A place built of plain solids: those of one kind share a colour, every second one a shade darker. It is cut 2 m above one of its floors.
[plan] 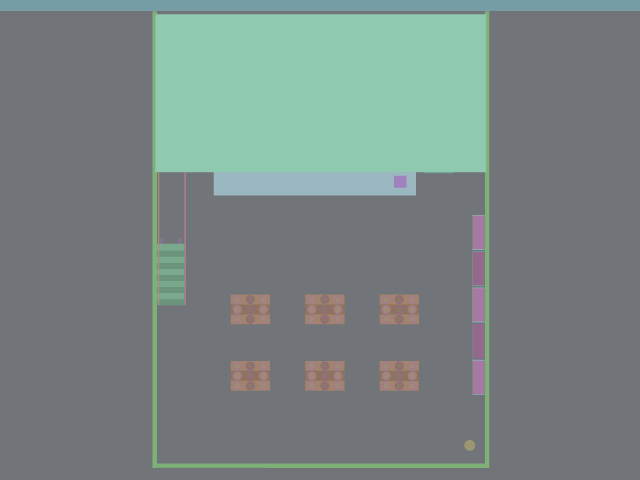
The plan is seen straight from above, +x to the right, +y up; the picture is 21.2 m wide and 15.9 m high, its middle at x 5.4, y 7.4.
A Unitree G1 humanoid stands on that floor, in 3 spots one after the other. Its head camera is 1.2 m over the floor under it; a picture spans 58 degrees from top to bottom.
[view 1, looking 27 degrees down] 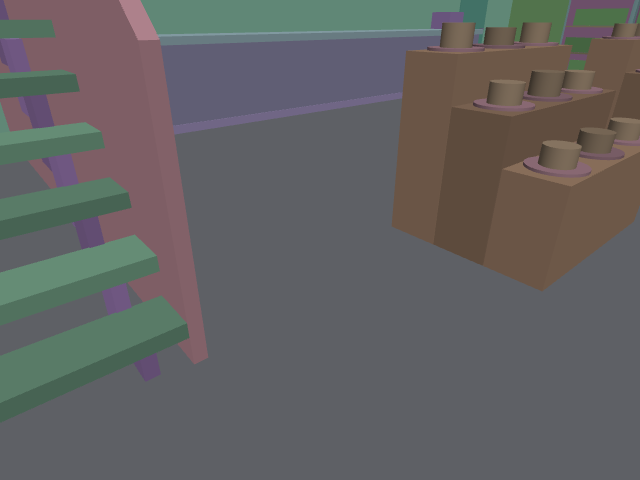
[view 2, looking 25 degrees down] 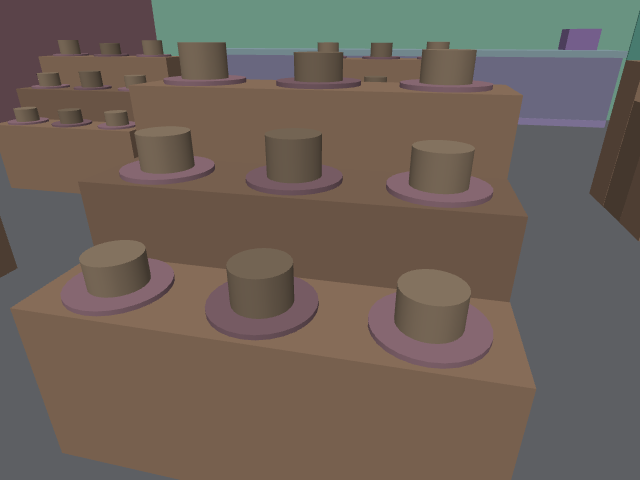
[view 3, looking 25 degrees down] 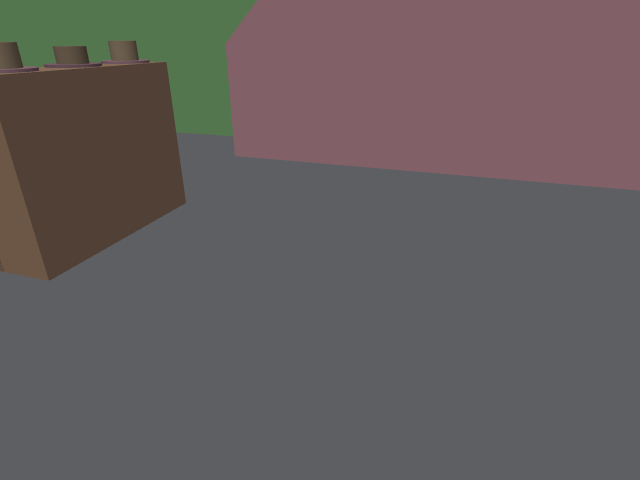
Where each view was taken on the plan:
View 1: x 0.45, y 3.94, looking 50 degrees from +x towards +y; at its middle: ground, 2.64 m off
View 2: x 5.93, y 1.65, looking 103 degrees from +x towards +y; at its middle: step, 1.23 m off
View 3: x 5.23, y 7.63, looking -162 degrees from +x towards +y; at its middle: ground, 2.84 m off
